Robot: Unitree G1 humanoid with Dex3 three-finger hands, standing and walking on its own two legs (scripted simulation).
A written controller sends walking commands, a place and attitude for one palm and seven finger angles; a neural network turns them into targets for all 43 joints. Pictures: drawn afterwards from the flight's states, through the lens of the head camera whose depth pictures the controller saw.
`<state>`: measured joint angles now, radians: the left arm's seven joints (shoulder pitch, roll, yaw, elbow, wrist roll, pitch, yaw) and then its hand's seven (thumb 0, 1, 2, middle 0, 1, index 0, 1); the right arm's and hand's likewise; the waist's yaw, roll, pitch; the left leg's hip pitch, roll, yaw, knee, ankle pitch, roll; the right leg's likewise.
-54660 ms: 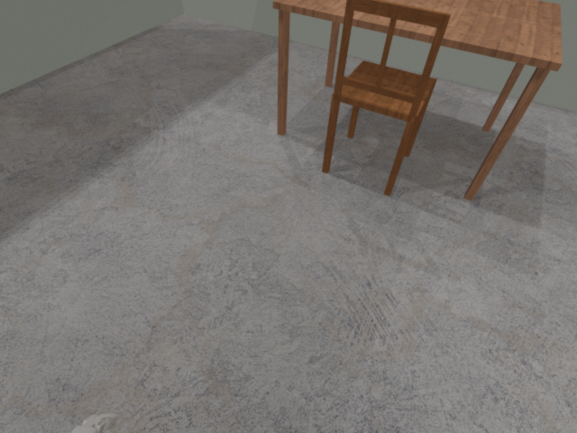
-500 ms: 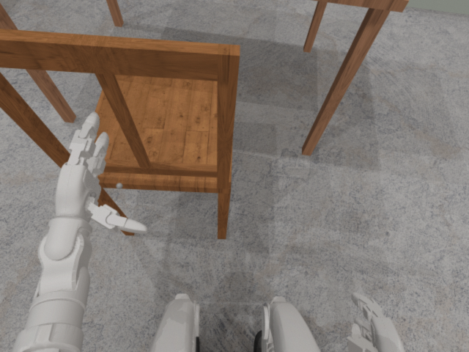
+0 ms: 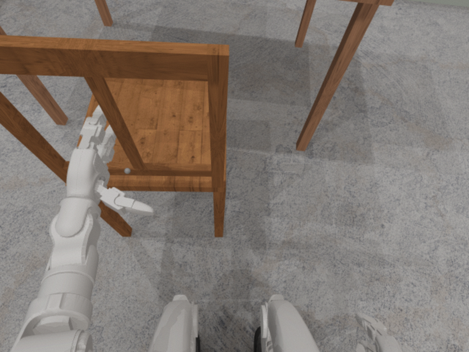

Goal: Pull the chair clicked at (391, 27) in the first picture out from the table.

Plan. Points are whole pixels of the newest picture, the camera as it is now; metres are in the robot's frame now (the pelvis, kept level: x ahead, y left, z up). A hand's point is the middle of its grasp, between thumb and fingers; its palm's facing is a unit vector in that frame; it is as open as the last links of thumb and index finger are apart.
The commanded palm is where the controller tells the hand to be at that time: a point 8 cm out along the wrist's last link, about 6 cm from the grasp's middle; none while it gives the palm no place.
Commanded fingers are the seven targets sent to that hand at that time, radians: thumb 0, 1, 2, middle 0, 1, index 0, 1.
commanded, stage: push the fingers through the gap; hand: left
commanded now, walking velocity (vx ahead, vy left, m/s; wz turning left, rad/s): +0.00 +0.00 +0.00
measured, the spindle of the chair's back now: (120, 129) +0.49 +0.20 +0.02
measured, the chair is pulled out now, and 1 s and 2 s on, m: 0.28 0.28 0.28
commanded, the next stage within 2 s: hook a spindle and tug to test in 0.82 s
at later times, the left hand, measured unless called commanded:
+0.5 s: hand (130, 139) +0.46 +0.18 +0.03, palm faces +0.00 -1.00 -0.06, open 16.9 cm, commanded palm +0.43 +0.22 +0.03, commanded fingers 0.00 -0.50 0.30 -0.06 -0.08 -0.06 -0.08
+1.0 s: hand (131, 144) +0.46 +0.18 +0.02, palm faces -0.02 -1.00 -0.04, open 16.9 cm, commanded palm +0.44 +0.22 +0.03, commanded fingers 0.00 -0.50 0.30 -0.15 -0.35 -0.15 -0.35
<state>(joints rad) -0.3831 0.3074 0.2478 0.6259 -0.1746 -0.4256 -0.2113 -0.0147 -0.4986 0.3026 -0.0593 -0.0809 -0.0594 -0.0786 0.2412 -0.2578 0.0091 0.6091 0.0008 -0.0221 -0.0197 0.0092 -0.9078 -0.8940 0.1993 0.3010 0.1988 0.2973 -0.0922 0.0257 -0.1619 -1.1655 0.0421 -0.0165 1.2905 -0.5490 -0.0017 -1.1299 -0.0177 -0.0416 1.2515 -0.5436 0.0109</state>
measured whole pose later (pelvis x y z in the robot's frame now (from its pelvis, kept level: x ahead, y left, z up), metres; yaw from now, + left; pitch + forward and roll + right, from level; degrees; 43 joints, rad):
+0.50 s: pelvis +0.00 +0.00 -0.01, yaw -1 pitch +27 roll -2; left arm -0.63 0.38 0.33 0.86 -0.13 -0.47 -0.20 -0.01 -0.50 0.30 -0.06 -0.08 -0.06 -0.08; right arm 0.27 -0.26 0.01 0.62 -0.02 0.02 -0.01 0.01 -0.91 -0.89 0.20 0.30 0.20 0.30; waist -0.13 0.03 -0.15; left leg -1.22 0.05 -0.02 1.31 -0.55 0.00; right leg -1.19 -0.01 -0.04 1.27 -0.54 0.01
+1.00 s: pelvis +0.00 +0.00 +0.00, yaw +0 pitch +26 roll -3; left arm -0.63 0.37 0.31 0.89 -0.13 -0.48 -0.21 -0.01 -0.50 0.30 -0.06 -0.10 -0.06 -0.09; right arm 0.24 -0.26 0.01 0.61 -0.02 0.04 0.00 0.01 -0.91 -0.89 0.20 0.30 0.20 0.30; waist -0.13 0.02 -0.15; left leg -1.22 0.05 -0.02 1.31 -0.55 0.00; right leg -1.18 -0.01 -0.04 1.26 -0.54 0.01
